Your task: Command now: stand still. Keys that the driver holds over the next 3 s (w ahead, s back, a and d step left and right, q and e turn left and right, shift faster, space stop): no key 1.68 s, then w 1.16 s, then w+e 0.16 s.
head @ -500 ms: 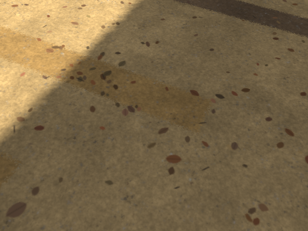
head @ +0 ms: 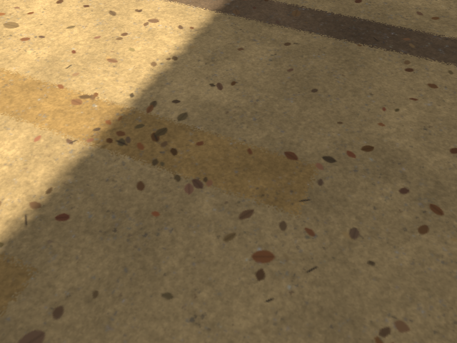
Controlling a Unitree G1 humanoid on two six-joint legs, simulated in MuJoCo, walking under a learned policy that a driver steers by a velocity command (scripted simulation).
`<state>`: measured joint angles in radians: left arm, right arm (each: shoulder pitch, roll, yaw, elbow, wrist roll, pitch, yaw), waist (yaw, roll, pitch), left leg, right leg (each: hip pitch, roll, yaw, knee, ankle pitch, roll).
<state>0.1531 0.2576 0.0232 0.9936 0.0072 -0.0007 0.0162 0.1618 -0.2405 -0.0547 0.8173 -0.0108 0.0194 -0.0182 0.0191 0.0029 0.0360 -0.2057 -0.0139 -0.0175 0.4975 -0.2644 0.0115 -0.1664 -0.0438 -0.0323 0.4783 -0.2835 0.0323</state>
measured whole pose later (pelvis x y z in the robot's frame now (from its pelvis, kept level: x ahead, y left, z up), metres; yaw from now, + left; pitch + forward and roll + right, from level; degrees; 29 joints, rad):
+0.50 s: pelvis +0.00 +0.00 +0.00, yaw +0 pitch -2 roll +0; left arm 0.20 0.23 0.02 1.09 0.01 0.00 0.04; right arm 0.17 -0.22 -0.04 1.04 0.00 0.01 -0.04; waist 0.01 0.00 0.04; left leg -0.20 -0.01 -0.01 0.47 -0.25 0.00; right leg -0.16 -0.04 -0.03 0.46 -0.27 0.03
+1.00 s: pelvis +0.00 -0.01 +0.00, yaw +0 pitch -1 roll +0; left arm 0.28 0.19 0.01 1.11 0.00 0.00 0.05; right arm 0.20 -0.20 -0.02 1.12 0.00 0.01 -0.04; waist 0.00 0.00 0.03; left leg -0.21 0.00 -0.01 0.47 -0.25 0.00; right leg -0.18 -0.03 -0.03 0.47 -0.27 0.02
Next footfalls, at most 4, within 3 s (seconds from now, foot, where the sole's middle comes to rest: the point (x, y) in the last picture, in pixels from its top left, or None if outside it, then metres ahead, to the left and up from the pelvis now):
2.40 right None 0.45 -0.12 -0.77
2.96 left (205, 268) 0.76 0.12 -0.77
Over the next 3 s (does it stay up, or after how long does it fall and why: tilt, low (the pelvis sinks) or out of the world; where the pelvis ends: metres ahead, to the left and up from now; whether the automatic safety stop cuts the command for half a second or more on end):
stays up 0.60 0.02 -0.02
